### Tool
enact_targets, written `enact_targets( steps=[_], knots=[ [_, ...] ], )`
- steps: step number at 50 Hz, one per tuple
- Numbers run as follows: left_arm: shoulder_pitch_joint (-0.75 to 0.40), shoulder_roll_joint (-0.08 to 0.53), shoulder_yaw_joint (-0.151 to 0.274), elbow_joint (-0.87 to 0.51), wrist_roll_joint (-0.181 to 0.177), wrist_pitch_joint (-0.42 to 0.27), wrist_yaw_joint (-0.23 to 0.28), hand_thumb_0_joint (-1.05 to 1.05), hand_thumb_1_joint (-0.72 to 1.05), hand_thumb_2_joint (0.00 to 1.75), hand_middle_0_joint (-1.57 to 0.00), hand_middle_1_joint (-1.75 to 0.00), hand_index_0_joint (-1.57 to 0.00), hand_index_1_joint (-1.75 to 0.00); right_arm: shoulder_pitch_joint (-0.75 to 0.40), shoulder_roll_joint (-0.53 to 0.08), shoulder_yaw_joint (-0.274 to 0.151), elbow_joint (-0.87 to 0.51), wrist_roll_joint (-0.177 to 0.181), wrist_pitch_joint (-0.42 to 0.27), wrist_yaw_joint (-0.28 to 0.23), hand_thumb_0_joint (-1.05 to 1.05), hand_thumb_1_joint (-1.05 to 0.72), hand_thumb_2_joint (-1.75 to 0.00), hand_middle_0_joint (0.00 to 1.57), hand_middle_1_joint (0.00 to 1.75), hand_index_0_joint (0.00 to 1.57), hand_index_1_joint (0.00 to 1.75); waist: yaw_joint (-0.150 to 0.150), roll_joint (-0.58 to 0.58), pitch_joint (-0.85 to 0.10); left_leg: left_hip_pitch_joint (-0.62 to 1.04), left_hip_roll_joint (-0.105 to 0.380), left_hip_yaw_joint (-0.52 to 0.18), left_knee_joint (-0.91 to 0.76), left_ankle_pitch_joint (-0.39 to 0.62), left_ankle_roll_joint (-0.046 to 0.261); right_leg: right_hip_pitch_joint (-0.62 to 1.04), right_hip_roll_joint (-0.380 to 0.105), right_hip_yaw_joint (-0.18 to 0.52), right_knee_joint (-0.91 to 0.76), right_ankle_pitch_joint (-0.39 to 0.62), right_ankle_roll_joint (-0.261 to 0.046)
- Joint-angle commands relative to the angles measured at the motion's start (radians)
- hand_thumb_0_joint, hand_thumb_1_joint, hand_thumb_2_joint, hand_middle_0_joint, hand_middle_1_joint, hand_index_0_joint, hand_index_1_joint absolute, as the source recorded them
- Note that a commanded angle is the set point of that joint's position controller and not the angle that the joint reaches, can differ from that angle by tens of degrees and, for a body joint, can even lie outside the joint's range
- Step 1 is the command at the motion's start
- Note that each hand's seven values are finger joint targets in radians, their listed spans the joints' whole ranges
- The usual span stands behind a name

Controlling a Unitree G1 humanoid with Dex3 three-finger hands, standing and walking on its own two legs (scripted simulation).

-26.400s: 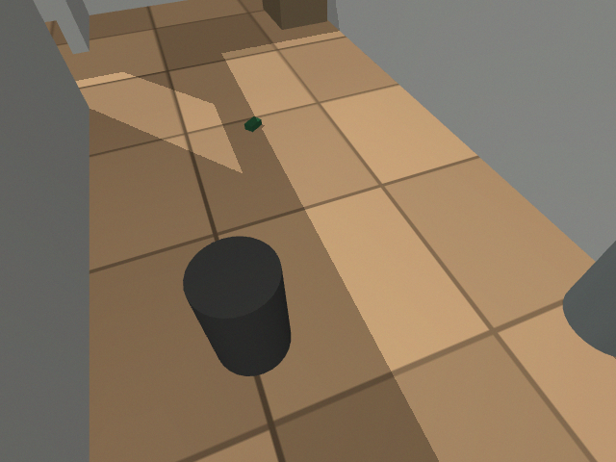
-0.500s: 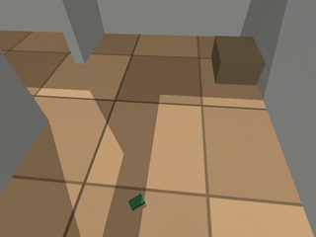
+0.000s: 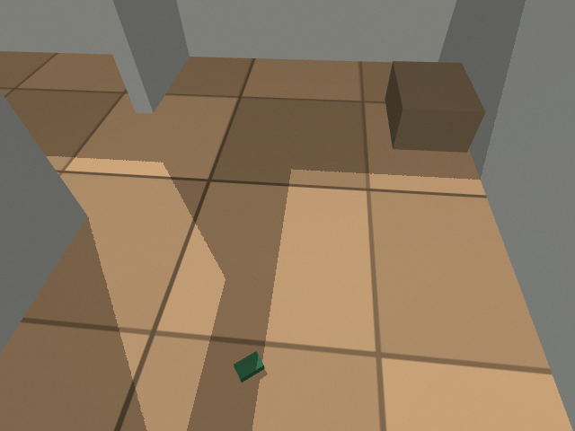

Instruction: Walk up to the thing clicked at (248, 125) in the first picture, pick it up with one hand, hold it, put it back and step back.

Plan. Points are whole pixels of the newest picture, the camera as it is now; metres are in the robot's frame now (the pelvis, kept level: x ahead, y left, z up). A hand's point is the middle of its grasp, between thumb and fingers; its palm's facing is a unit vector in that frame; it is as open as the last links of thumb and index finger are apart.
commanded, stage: stand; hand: left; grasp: from above
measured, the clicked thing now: (249, 366) +0.44 +0.20 -0.77
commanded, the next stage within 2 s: rise first in 0.46 s
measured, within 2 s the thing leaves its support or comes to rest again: neither
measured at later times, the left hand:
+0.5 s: hand out of the picture +0.08 +0.26 -0.16, palm faces -0.03 -0.94 -0.34, open 7.4 cm
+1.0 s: hand out of the picture +0.14 +0.25 -0.19, palm faces -0.10 -0.91 -0.41, open 12.2 cm
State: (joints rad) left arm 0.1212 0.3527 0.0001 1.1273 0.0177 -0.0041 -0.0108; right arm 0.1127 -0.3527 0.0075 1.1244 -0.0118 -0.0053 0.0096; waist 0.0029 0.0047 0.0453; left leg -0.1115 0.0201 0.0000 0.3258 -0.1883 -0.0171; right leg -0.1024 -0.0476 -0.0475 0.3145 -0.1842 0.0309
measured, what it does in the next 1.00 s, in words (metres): stands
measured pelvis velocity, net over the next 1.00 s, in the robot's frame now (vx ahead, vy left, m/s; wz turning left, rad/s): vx -0.01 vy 0.01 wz -0.03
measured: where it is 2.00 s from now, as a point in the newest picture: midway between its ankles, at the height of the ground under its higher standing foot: outside the picture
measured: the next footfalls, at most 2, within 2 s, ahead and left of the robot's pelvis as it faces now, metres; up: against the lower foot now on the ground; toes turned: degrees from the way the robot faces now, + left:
none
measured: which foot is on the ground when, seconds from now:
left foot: down 0.00-1.00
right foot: down 0.00-1.00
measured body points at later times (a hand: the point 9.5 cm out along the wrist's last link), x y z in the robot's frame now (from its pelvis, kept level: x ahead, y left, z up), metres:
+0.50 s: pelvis +0.01 +0.00 +0.00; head +0.02 +0.00 +0.45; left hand +0.08 +0.30 -0.13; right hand +0.08 -0.30 -0.13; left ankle -0.01 +0.13 -0.75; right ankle -0.01 -0.14 -0.75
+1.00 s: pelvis -0.01 +0.01 -0.04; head +0.06 +0.01 +0.41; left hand +0.15 +0.30 -0.17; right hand +0.08 -0.25 -0.16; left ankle -0.01 +0.13 -0.75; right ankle -0.01 -0.14 -0.75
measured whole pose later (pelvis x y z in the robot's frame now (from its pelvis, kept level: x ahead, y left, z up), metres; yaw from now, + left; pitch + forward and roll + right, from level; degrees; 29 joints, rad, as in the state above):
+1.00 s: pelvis -0.01 +0.01 -0.04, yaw -2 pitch +10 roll -1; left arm 0.02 0.30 0.13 0.90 0.17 0.15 0.04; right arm 0.26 -0.24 -0.03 0.69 0.02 -0.05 0.00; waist -0.03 0.01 -0.05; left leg -0.59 0.04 0.01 0.78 -0.38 -0.01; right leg -0.58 -0.04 -0.02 0.74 -0.35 0.03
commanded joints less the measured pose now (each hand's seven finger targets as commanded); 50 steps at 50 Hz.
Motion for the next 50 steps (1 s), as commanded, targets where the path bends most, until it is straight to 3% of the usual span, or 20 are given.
enact_targets(
  steps=[1, 10, 23, 27, 28, 29, 30, 31, 32, 34, 36, 38, 39, 40, 41, 43, 45, 47, 49, 50],
  knots=[
    [-0.023, 0.21, 0.04, -0.057, -0.004, -0.021, 0.018, 0.0, 0.9, 0.9, -0.2, -0.3, -0.2, -0.3, -0.031, -0.212, -0.04, -0.056, 0.003, -0.019, -0.017, 0.0, -0.9, -0.9, 0.2, 0.3, 0.2, 0.3, -0.002, -0.004, -0.054, -0.016, 0.109, -0.082, -0.054, 0.138, 0.03, 0.016, -0.098, 0.08, -0.047, 0.113, -0.039],
    [-0.028, 0.213, 0.043, -0.058, -0.005, -0.022, 0.02, 0.0, 0.9, 0.9, -0.2, -0.3, -0.2, -0.3, -0.028, -0.211, -0.041, -0.06, 0.003, -0.023, -0.019, 0.0, -0.9, -0.9, 0.2, 0.3, 0.2, 0.3, -0.004, -0.008, -0.081, 0.003, 0.113, -0.077, -0.04, 0.227, 0.03, 0.044, -0.102, 0.076, -0.027, 0.189, -0.039],
    [-0.023, 0.208, 0.042, -0.062, -0.004, -0.024, 0.021, 0.0, 0.9, 0.9, -0.2, -0.3, -0.2, -0.3, -0.039, -0.216, -0.046, -0.065, 0.004, -0.022, -0.02, 0.0, -0.9, -0.9, 0.2, 0.3, 0.2, 0.3, 0.0, -0.008, -0.088, 0.03, 0.117, -0.073, -0.03, 0.248, 0.037, 0.043, -0.104, 0.075, -0.034, 0.211, -0.04],
    [-0.022, 0.209, 0.043, -0.063, -0.005, -0.022, 0.021, 0.0, 0.9, 0.9, -0.2, -0.3, -0.2, -0.3, -0.042, -0.217, -0.045, -0.063, 0.003, -0.022, -0.02, 0.0, -0.9, -0.9, 0.2, 0.3, 0.2, 0.3, 0.002, 0.005, -0.069, 0.018, 0.116, -0.076, -0.041, 0.205, 0.034, 0.036, -0.103, 0.077, -0.038, 0.177, -0.04],
    [-0.024, 0.208, 0.043, -0.062, -0.003, -0.022, 0.021, 0.0, 0.85, 0.92, -0.2, -0.38, -0.17, -0.38, -0.039, -0.214, -0.046, -0.064, 0.003, -0.021, -0.02, 0.0, -0.84, -0.89, 0.2, 0.3, 0.2, 0.3, -0.002, 0.0, -0.065, 0.008, 0.114, -0.074, -0.041, 0.199, 0.036, 0.039, -0.103, 0.077, -0.041, 0.176, -0.039],
    [-0.375, 0.05, 0.047, -0.413, -0.06, -0.116, 0.038, 0.0, 0.77, 0.95, -0.24, -0.46, -0.19, -0.46, -0.021, -0.043, -0.004, -0.344, 0.07, -0.068, -0.04, 0.0, -0.92, -0.92, 0.2, 0.3, 0.2, 0.3, -0.116, 0.025, 0.01, -0.093, -0.022, 0.046, 0.018, 0.046, 0.021, -0.211, 0.04, 0.013, 0.03, 0.099, -0.035],
    [-0.49, 0.083, 0.058, -0.347, -0.056, -0.108, 0.042, 0.0, 0.69, 0.94, -0.24, -0.49, -0.19, -0.54, 0.034, -0.067, -0.01, -0.284, 0.069, -0.064, -0.049, 0.0, -0.95, -0.91, 0.2, 0.3, 0.2, 0.3, -0.101, -0.017, -0.036, -0.095, -0.025, 0.04, 0.043, 0.019, 0.025, -0.173, 0.036, 0.004, 0.043, 0.068, -0.031],
    [-0.325, 0.136, 0.099, -0.164, -0.042, -0.064, 0.045, 0.0, 0.61, 0.94, -0.22, -0.55, -0.17, -0.6, 0.066, -0.097, -0.024, -0.269, 0.067, -0.052, -0.052, 0.0, -0.95, -0.91, 0.2, 0.3, 0.2, 0.3, -0.083, -0.032, -0.007, -0.139, -0.034, 0.042, 0.059, -0.019, 0.028, -0.192, 0.044, -0.006, 0.048, 0.014, -0.04],
    [-0.257, 0.185, 0.133, -0.114, -0.027, -0.05, 0.036, 0.0, 0.53, 0.93, -0.2, -0.62, -0.17, -0.65, 0.066, -0.104, -0.038, -0.3, 0.066, -0.044, -0.052, 0.0, -0.93, -0.91, 0.2, 0.3, 0.2, 0.3, -0.045, -0.062, -0.013, -0.174, -0.023, 0.041, 0.097, 0.001, 0.026, -0.204, 0.047, -0.013, 0.077, 0.01, -0.038],
    [-0.307, 0.263, 0.177, -0.161, 0.009, -0.054, 0.026, 0.0, 0.38, 0.9, -0.19, -0.75, -0.18, -0.75, 0.103, -0.105, -0.067, -0.334, 0.054, -0.05, -0.065, 0.0, -0.93, -0.9, 0.2, 0.3, 0.2, 0.3, -0.028, -0.029, -0.162, -0.172, -0.024, 0.035, 0.148, 0.062, 0.023, -0.186, 0.044, -0.002, 0.144, 0.074, -0.041],
    [-0.164, 0.213, 0.186, -0.072, 0.064, -0.031, 0.003, 0.0, 0.23, 0.87, -0.17, -0.85, -0.19, -0.83, 0.137, -0.092, -0.086, -0.367, 0.034, -0.054, -0.052, 0.0, -0.95, -0.91, 0.2, 0.3, 0.2, 0.3, -0.019, -0.021, -0.231, -0.235, -0.035, 0.033, 0.229, 0.105, 0.023, -0.207, 0.038, 0.004, 0.221, 0.125, -0.04],
    [-0.084, 0.219, 0.225, -0.149, 0.096, -0.011, -0.001, 0.0, 0.07, 0.91, -0.15, -0.9, -0.16, -0.89, 0.141, -0.084, -0.102, -0.42, 0.028, -0.058, -0.042, 0.0, -0.95, -0.91, 0.2, 0.3, 0.2, 0.3, 0.035, 0.046, -0.337, -0.23, -0.041, 0.035, 0.261, 0.153, 0.01, -0.177, 0.039, 0.008, 0.262, 0.141, -0.049],
    [-0.068, 0.21, 0.227, -0.187, 0.103, 0.006, 0.008, 0.0, 0.0, 0.89, -0.15, -0.92, -0.16, -0.9, 0.139, -0.08, -0.105, -0.449, 0.03, -0.059, -0.041, 0.0, -0.94, -0.9, 0.2, 0.3, 0.2, 0.3, 0.04, 0.083, -0.358, -0.214, -0.04, 0.034, 0.255, 0.165, 0.0, -0.178, 0.044, 0.005, 0.268, 0.137, -0.052],
    [-0.056, 0.171, 0.202, -0.202, 0.11, 0.032, 0.016, 0.0, -0.08, 0.88, -0.16, -0.93, -0.18, -0.91, 0.128, -0.071, -0.101, -0.468, 0.031, -0.059, -0.038, 0.0, -0.93, -0.9, 0.2, 0.3, 0.2, 0.3, 0.038, 0.089, -0.326, -0.238, -0.038, 0.032, 0.252, 0.154, -0.003, -0.197, 0.045, 0.004, 0.263, 0.116, -0.053],
    [-0.064, 0.125, 0.172, -0.191, 0.119, 0.062, 0.023, 0.0, -0.16, 0.89, -0.15, -0.93, -0.16, -0.92, 0.113, -0.066, -0.096, -0.489, 0.035, -0.058, -0.035, 0.0, -0.9, -0.9, 0.2, 0.3, 0.2, 0.3, 0.019, 0.065, -0.274, -0.272, -0.032, 0.026, 0.258, 0.124, -0.003, -0.238, 0.051, -0.002, 0.263, 0.084, -0.053],
    [-0.172, 0.164, 0.178, -0.278, 0.136, 0.104, 0.043, 0.0, -0.32, 0.91, -0.17, -0.91, -0.16, -0.92, 0.082, -0.066, -0.097, -0.528, 0.037, -0.062, -0.035, 0.0, -0.9, -0.9, 0.2, 0.3, 0.2, 0.3, 0.005, 0.045, -0.263, -0.313, -0.025, 0.019, 0.282, 0.064, 0.0, -0.288, 0.053, -0.004, 0.277, 0.025, -0.049],
    [-0.113, 0.145, 0.183, -0.281, 0.138, 0.141, 0.061, 0.0, -0.44, 0.9, -0.17, -0.94, -0.16, -0.95, 0.091, -0.059, -0.097, -0.551, 0.037, -0.07, -0.029, 0.0, -0.88, -0.89, 0.2, 0.3, 0.2, 0.3, 0.002, 0.013, -0.25, -0.362, -0.021, 0.016, 0.316, 0.018, 0.004, -0.334, 0.059, -0.01, 0.309, -0.028, -0.047],
    [-0.1, 0.096, 0.157, -0.299, 0.145, 0.159, 0.069, 0.0, -0.5, 0.91, -0.17, -0.96, -0.16, -0.97, 0.107, -0.054, -0.093, -0.56, 0.036, -0.086, -0.026, 0.0, -0.89, -0.89, 0.2, 0.3, 0.2, 0.3, -0.011, -0.019, -0.232, -0.408, -0.012, 0.008, 0.352, -0.008, 0.006, -0.397, 0.065, -0.018, 0.354, -0.055, -0.048],
    [-0.145, 0.127, 0.186, -0.354, 0.165, 0.152, 0.08, 0.0, -0.53, 0.92, -0.16, -0.97, -0.15, -0.98, 0.119, -0.052, -0.1, -0.576, 0.031, -0.103, -0.026, 0.0, -0.9, -0.9, 0.2, 0.3, 0.2, 0.3, -0.022, -0.019, -0.267, -0.449, -0.011, 0.007, 0.418, -0.026, 0.01, -0.449, 0.062, -0.012, 0.413, -0.07, -0.045],
    [-0.134, 0.123, 0.186, -0.391, 0.174, 0.146, 0.083, 0.0, -0.51, 0.91, -0.16, -0.97, -0.15, -0.98, 0.126, -0.044, -0.099, -0.578, 0.029, -0.112, -0.026, 0.0, -0.88, -0.89, 0.2, 0.3, 0.2, 0.3, -0.009, 0.002, -0.287, -0.468, -0.011, 0.008, 0.441, -0.028, 0.009, -0.468, 0.06, -0.01, 0.443, -0.073, -0.047]
  ],
)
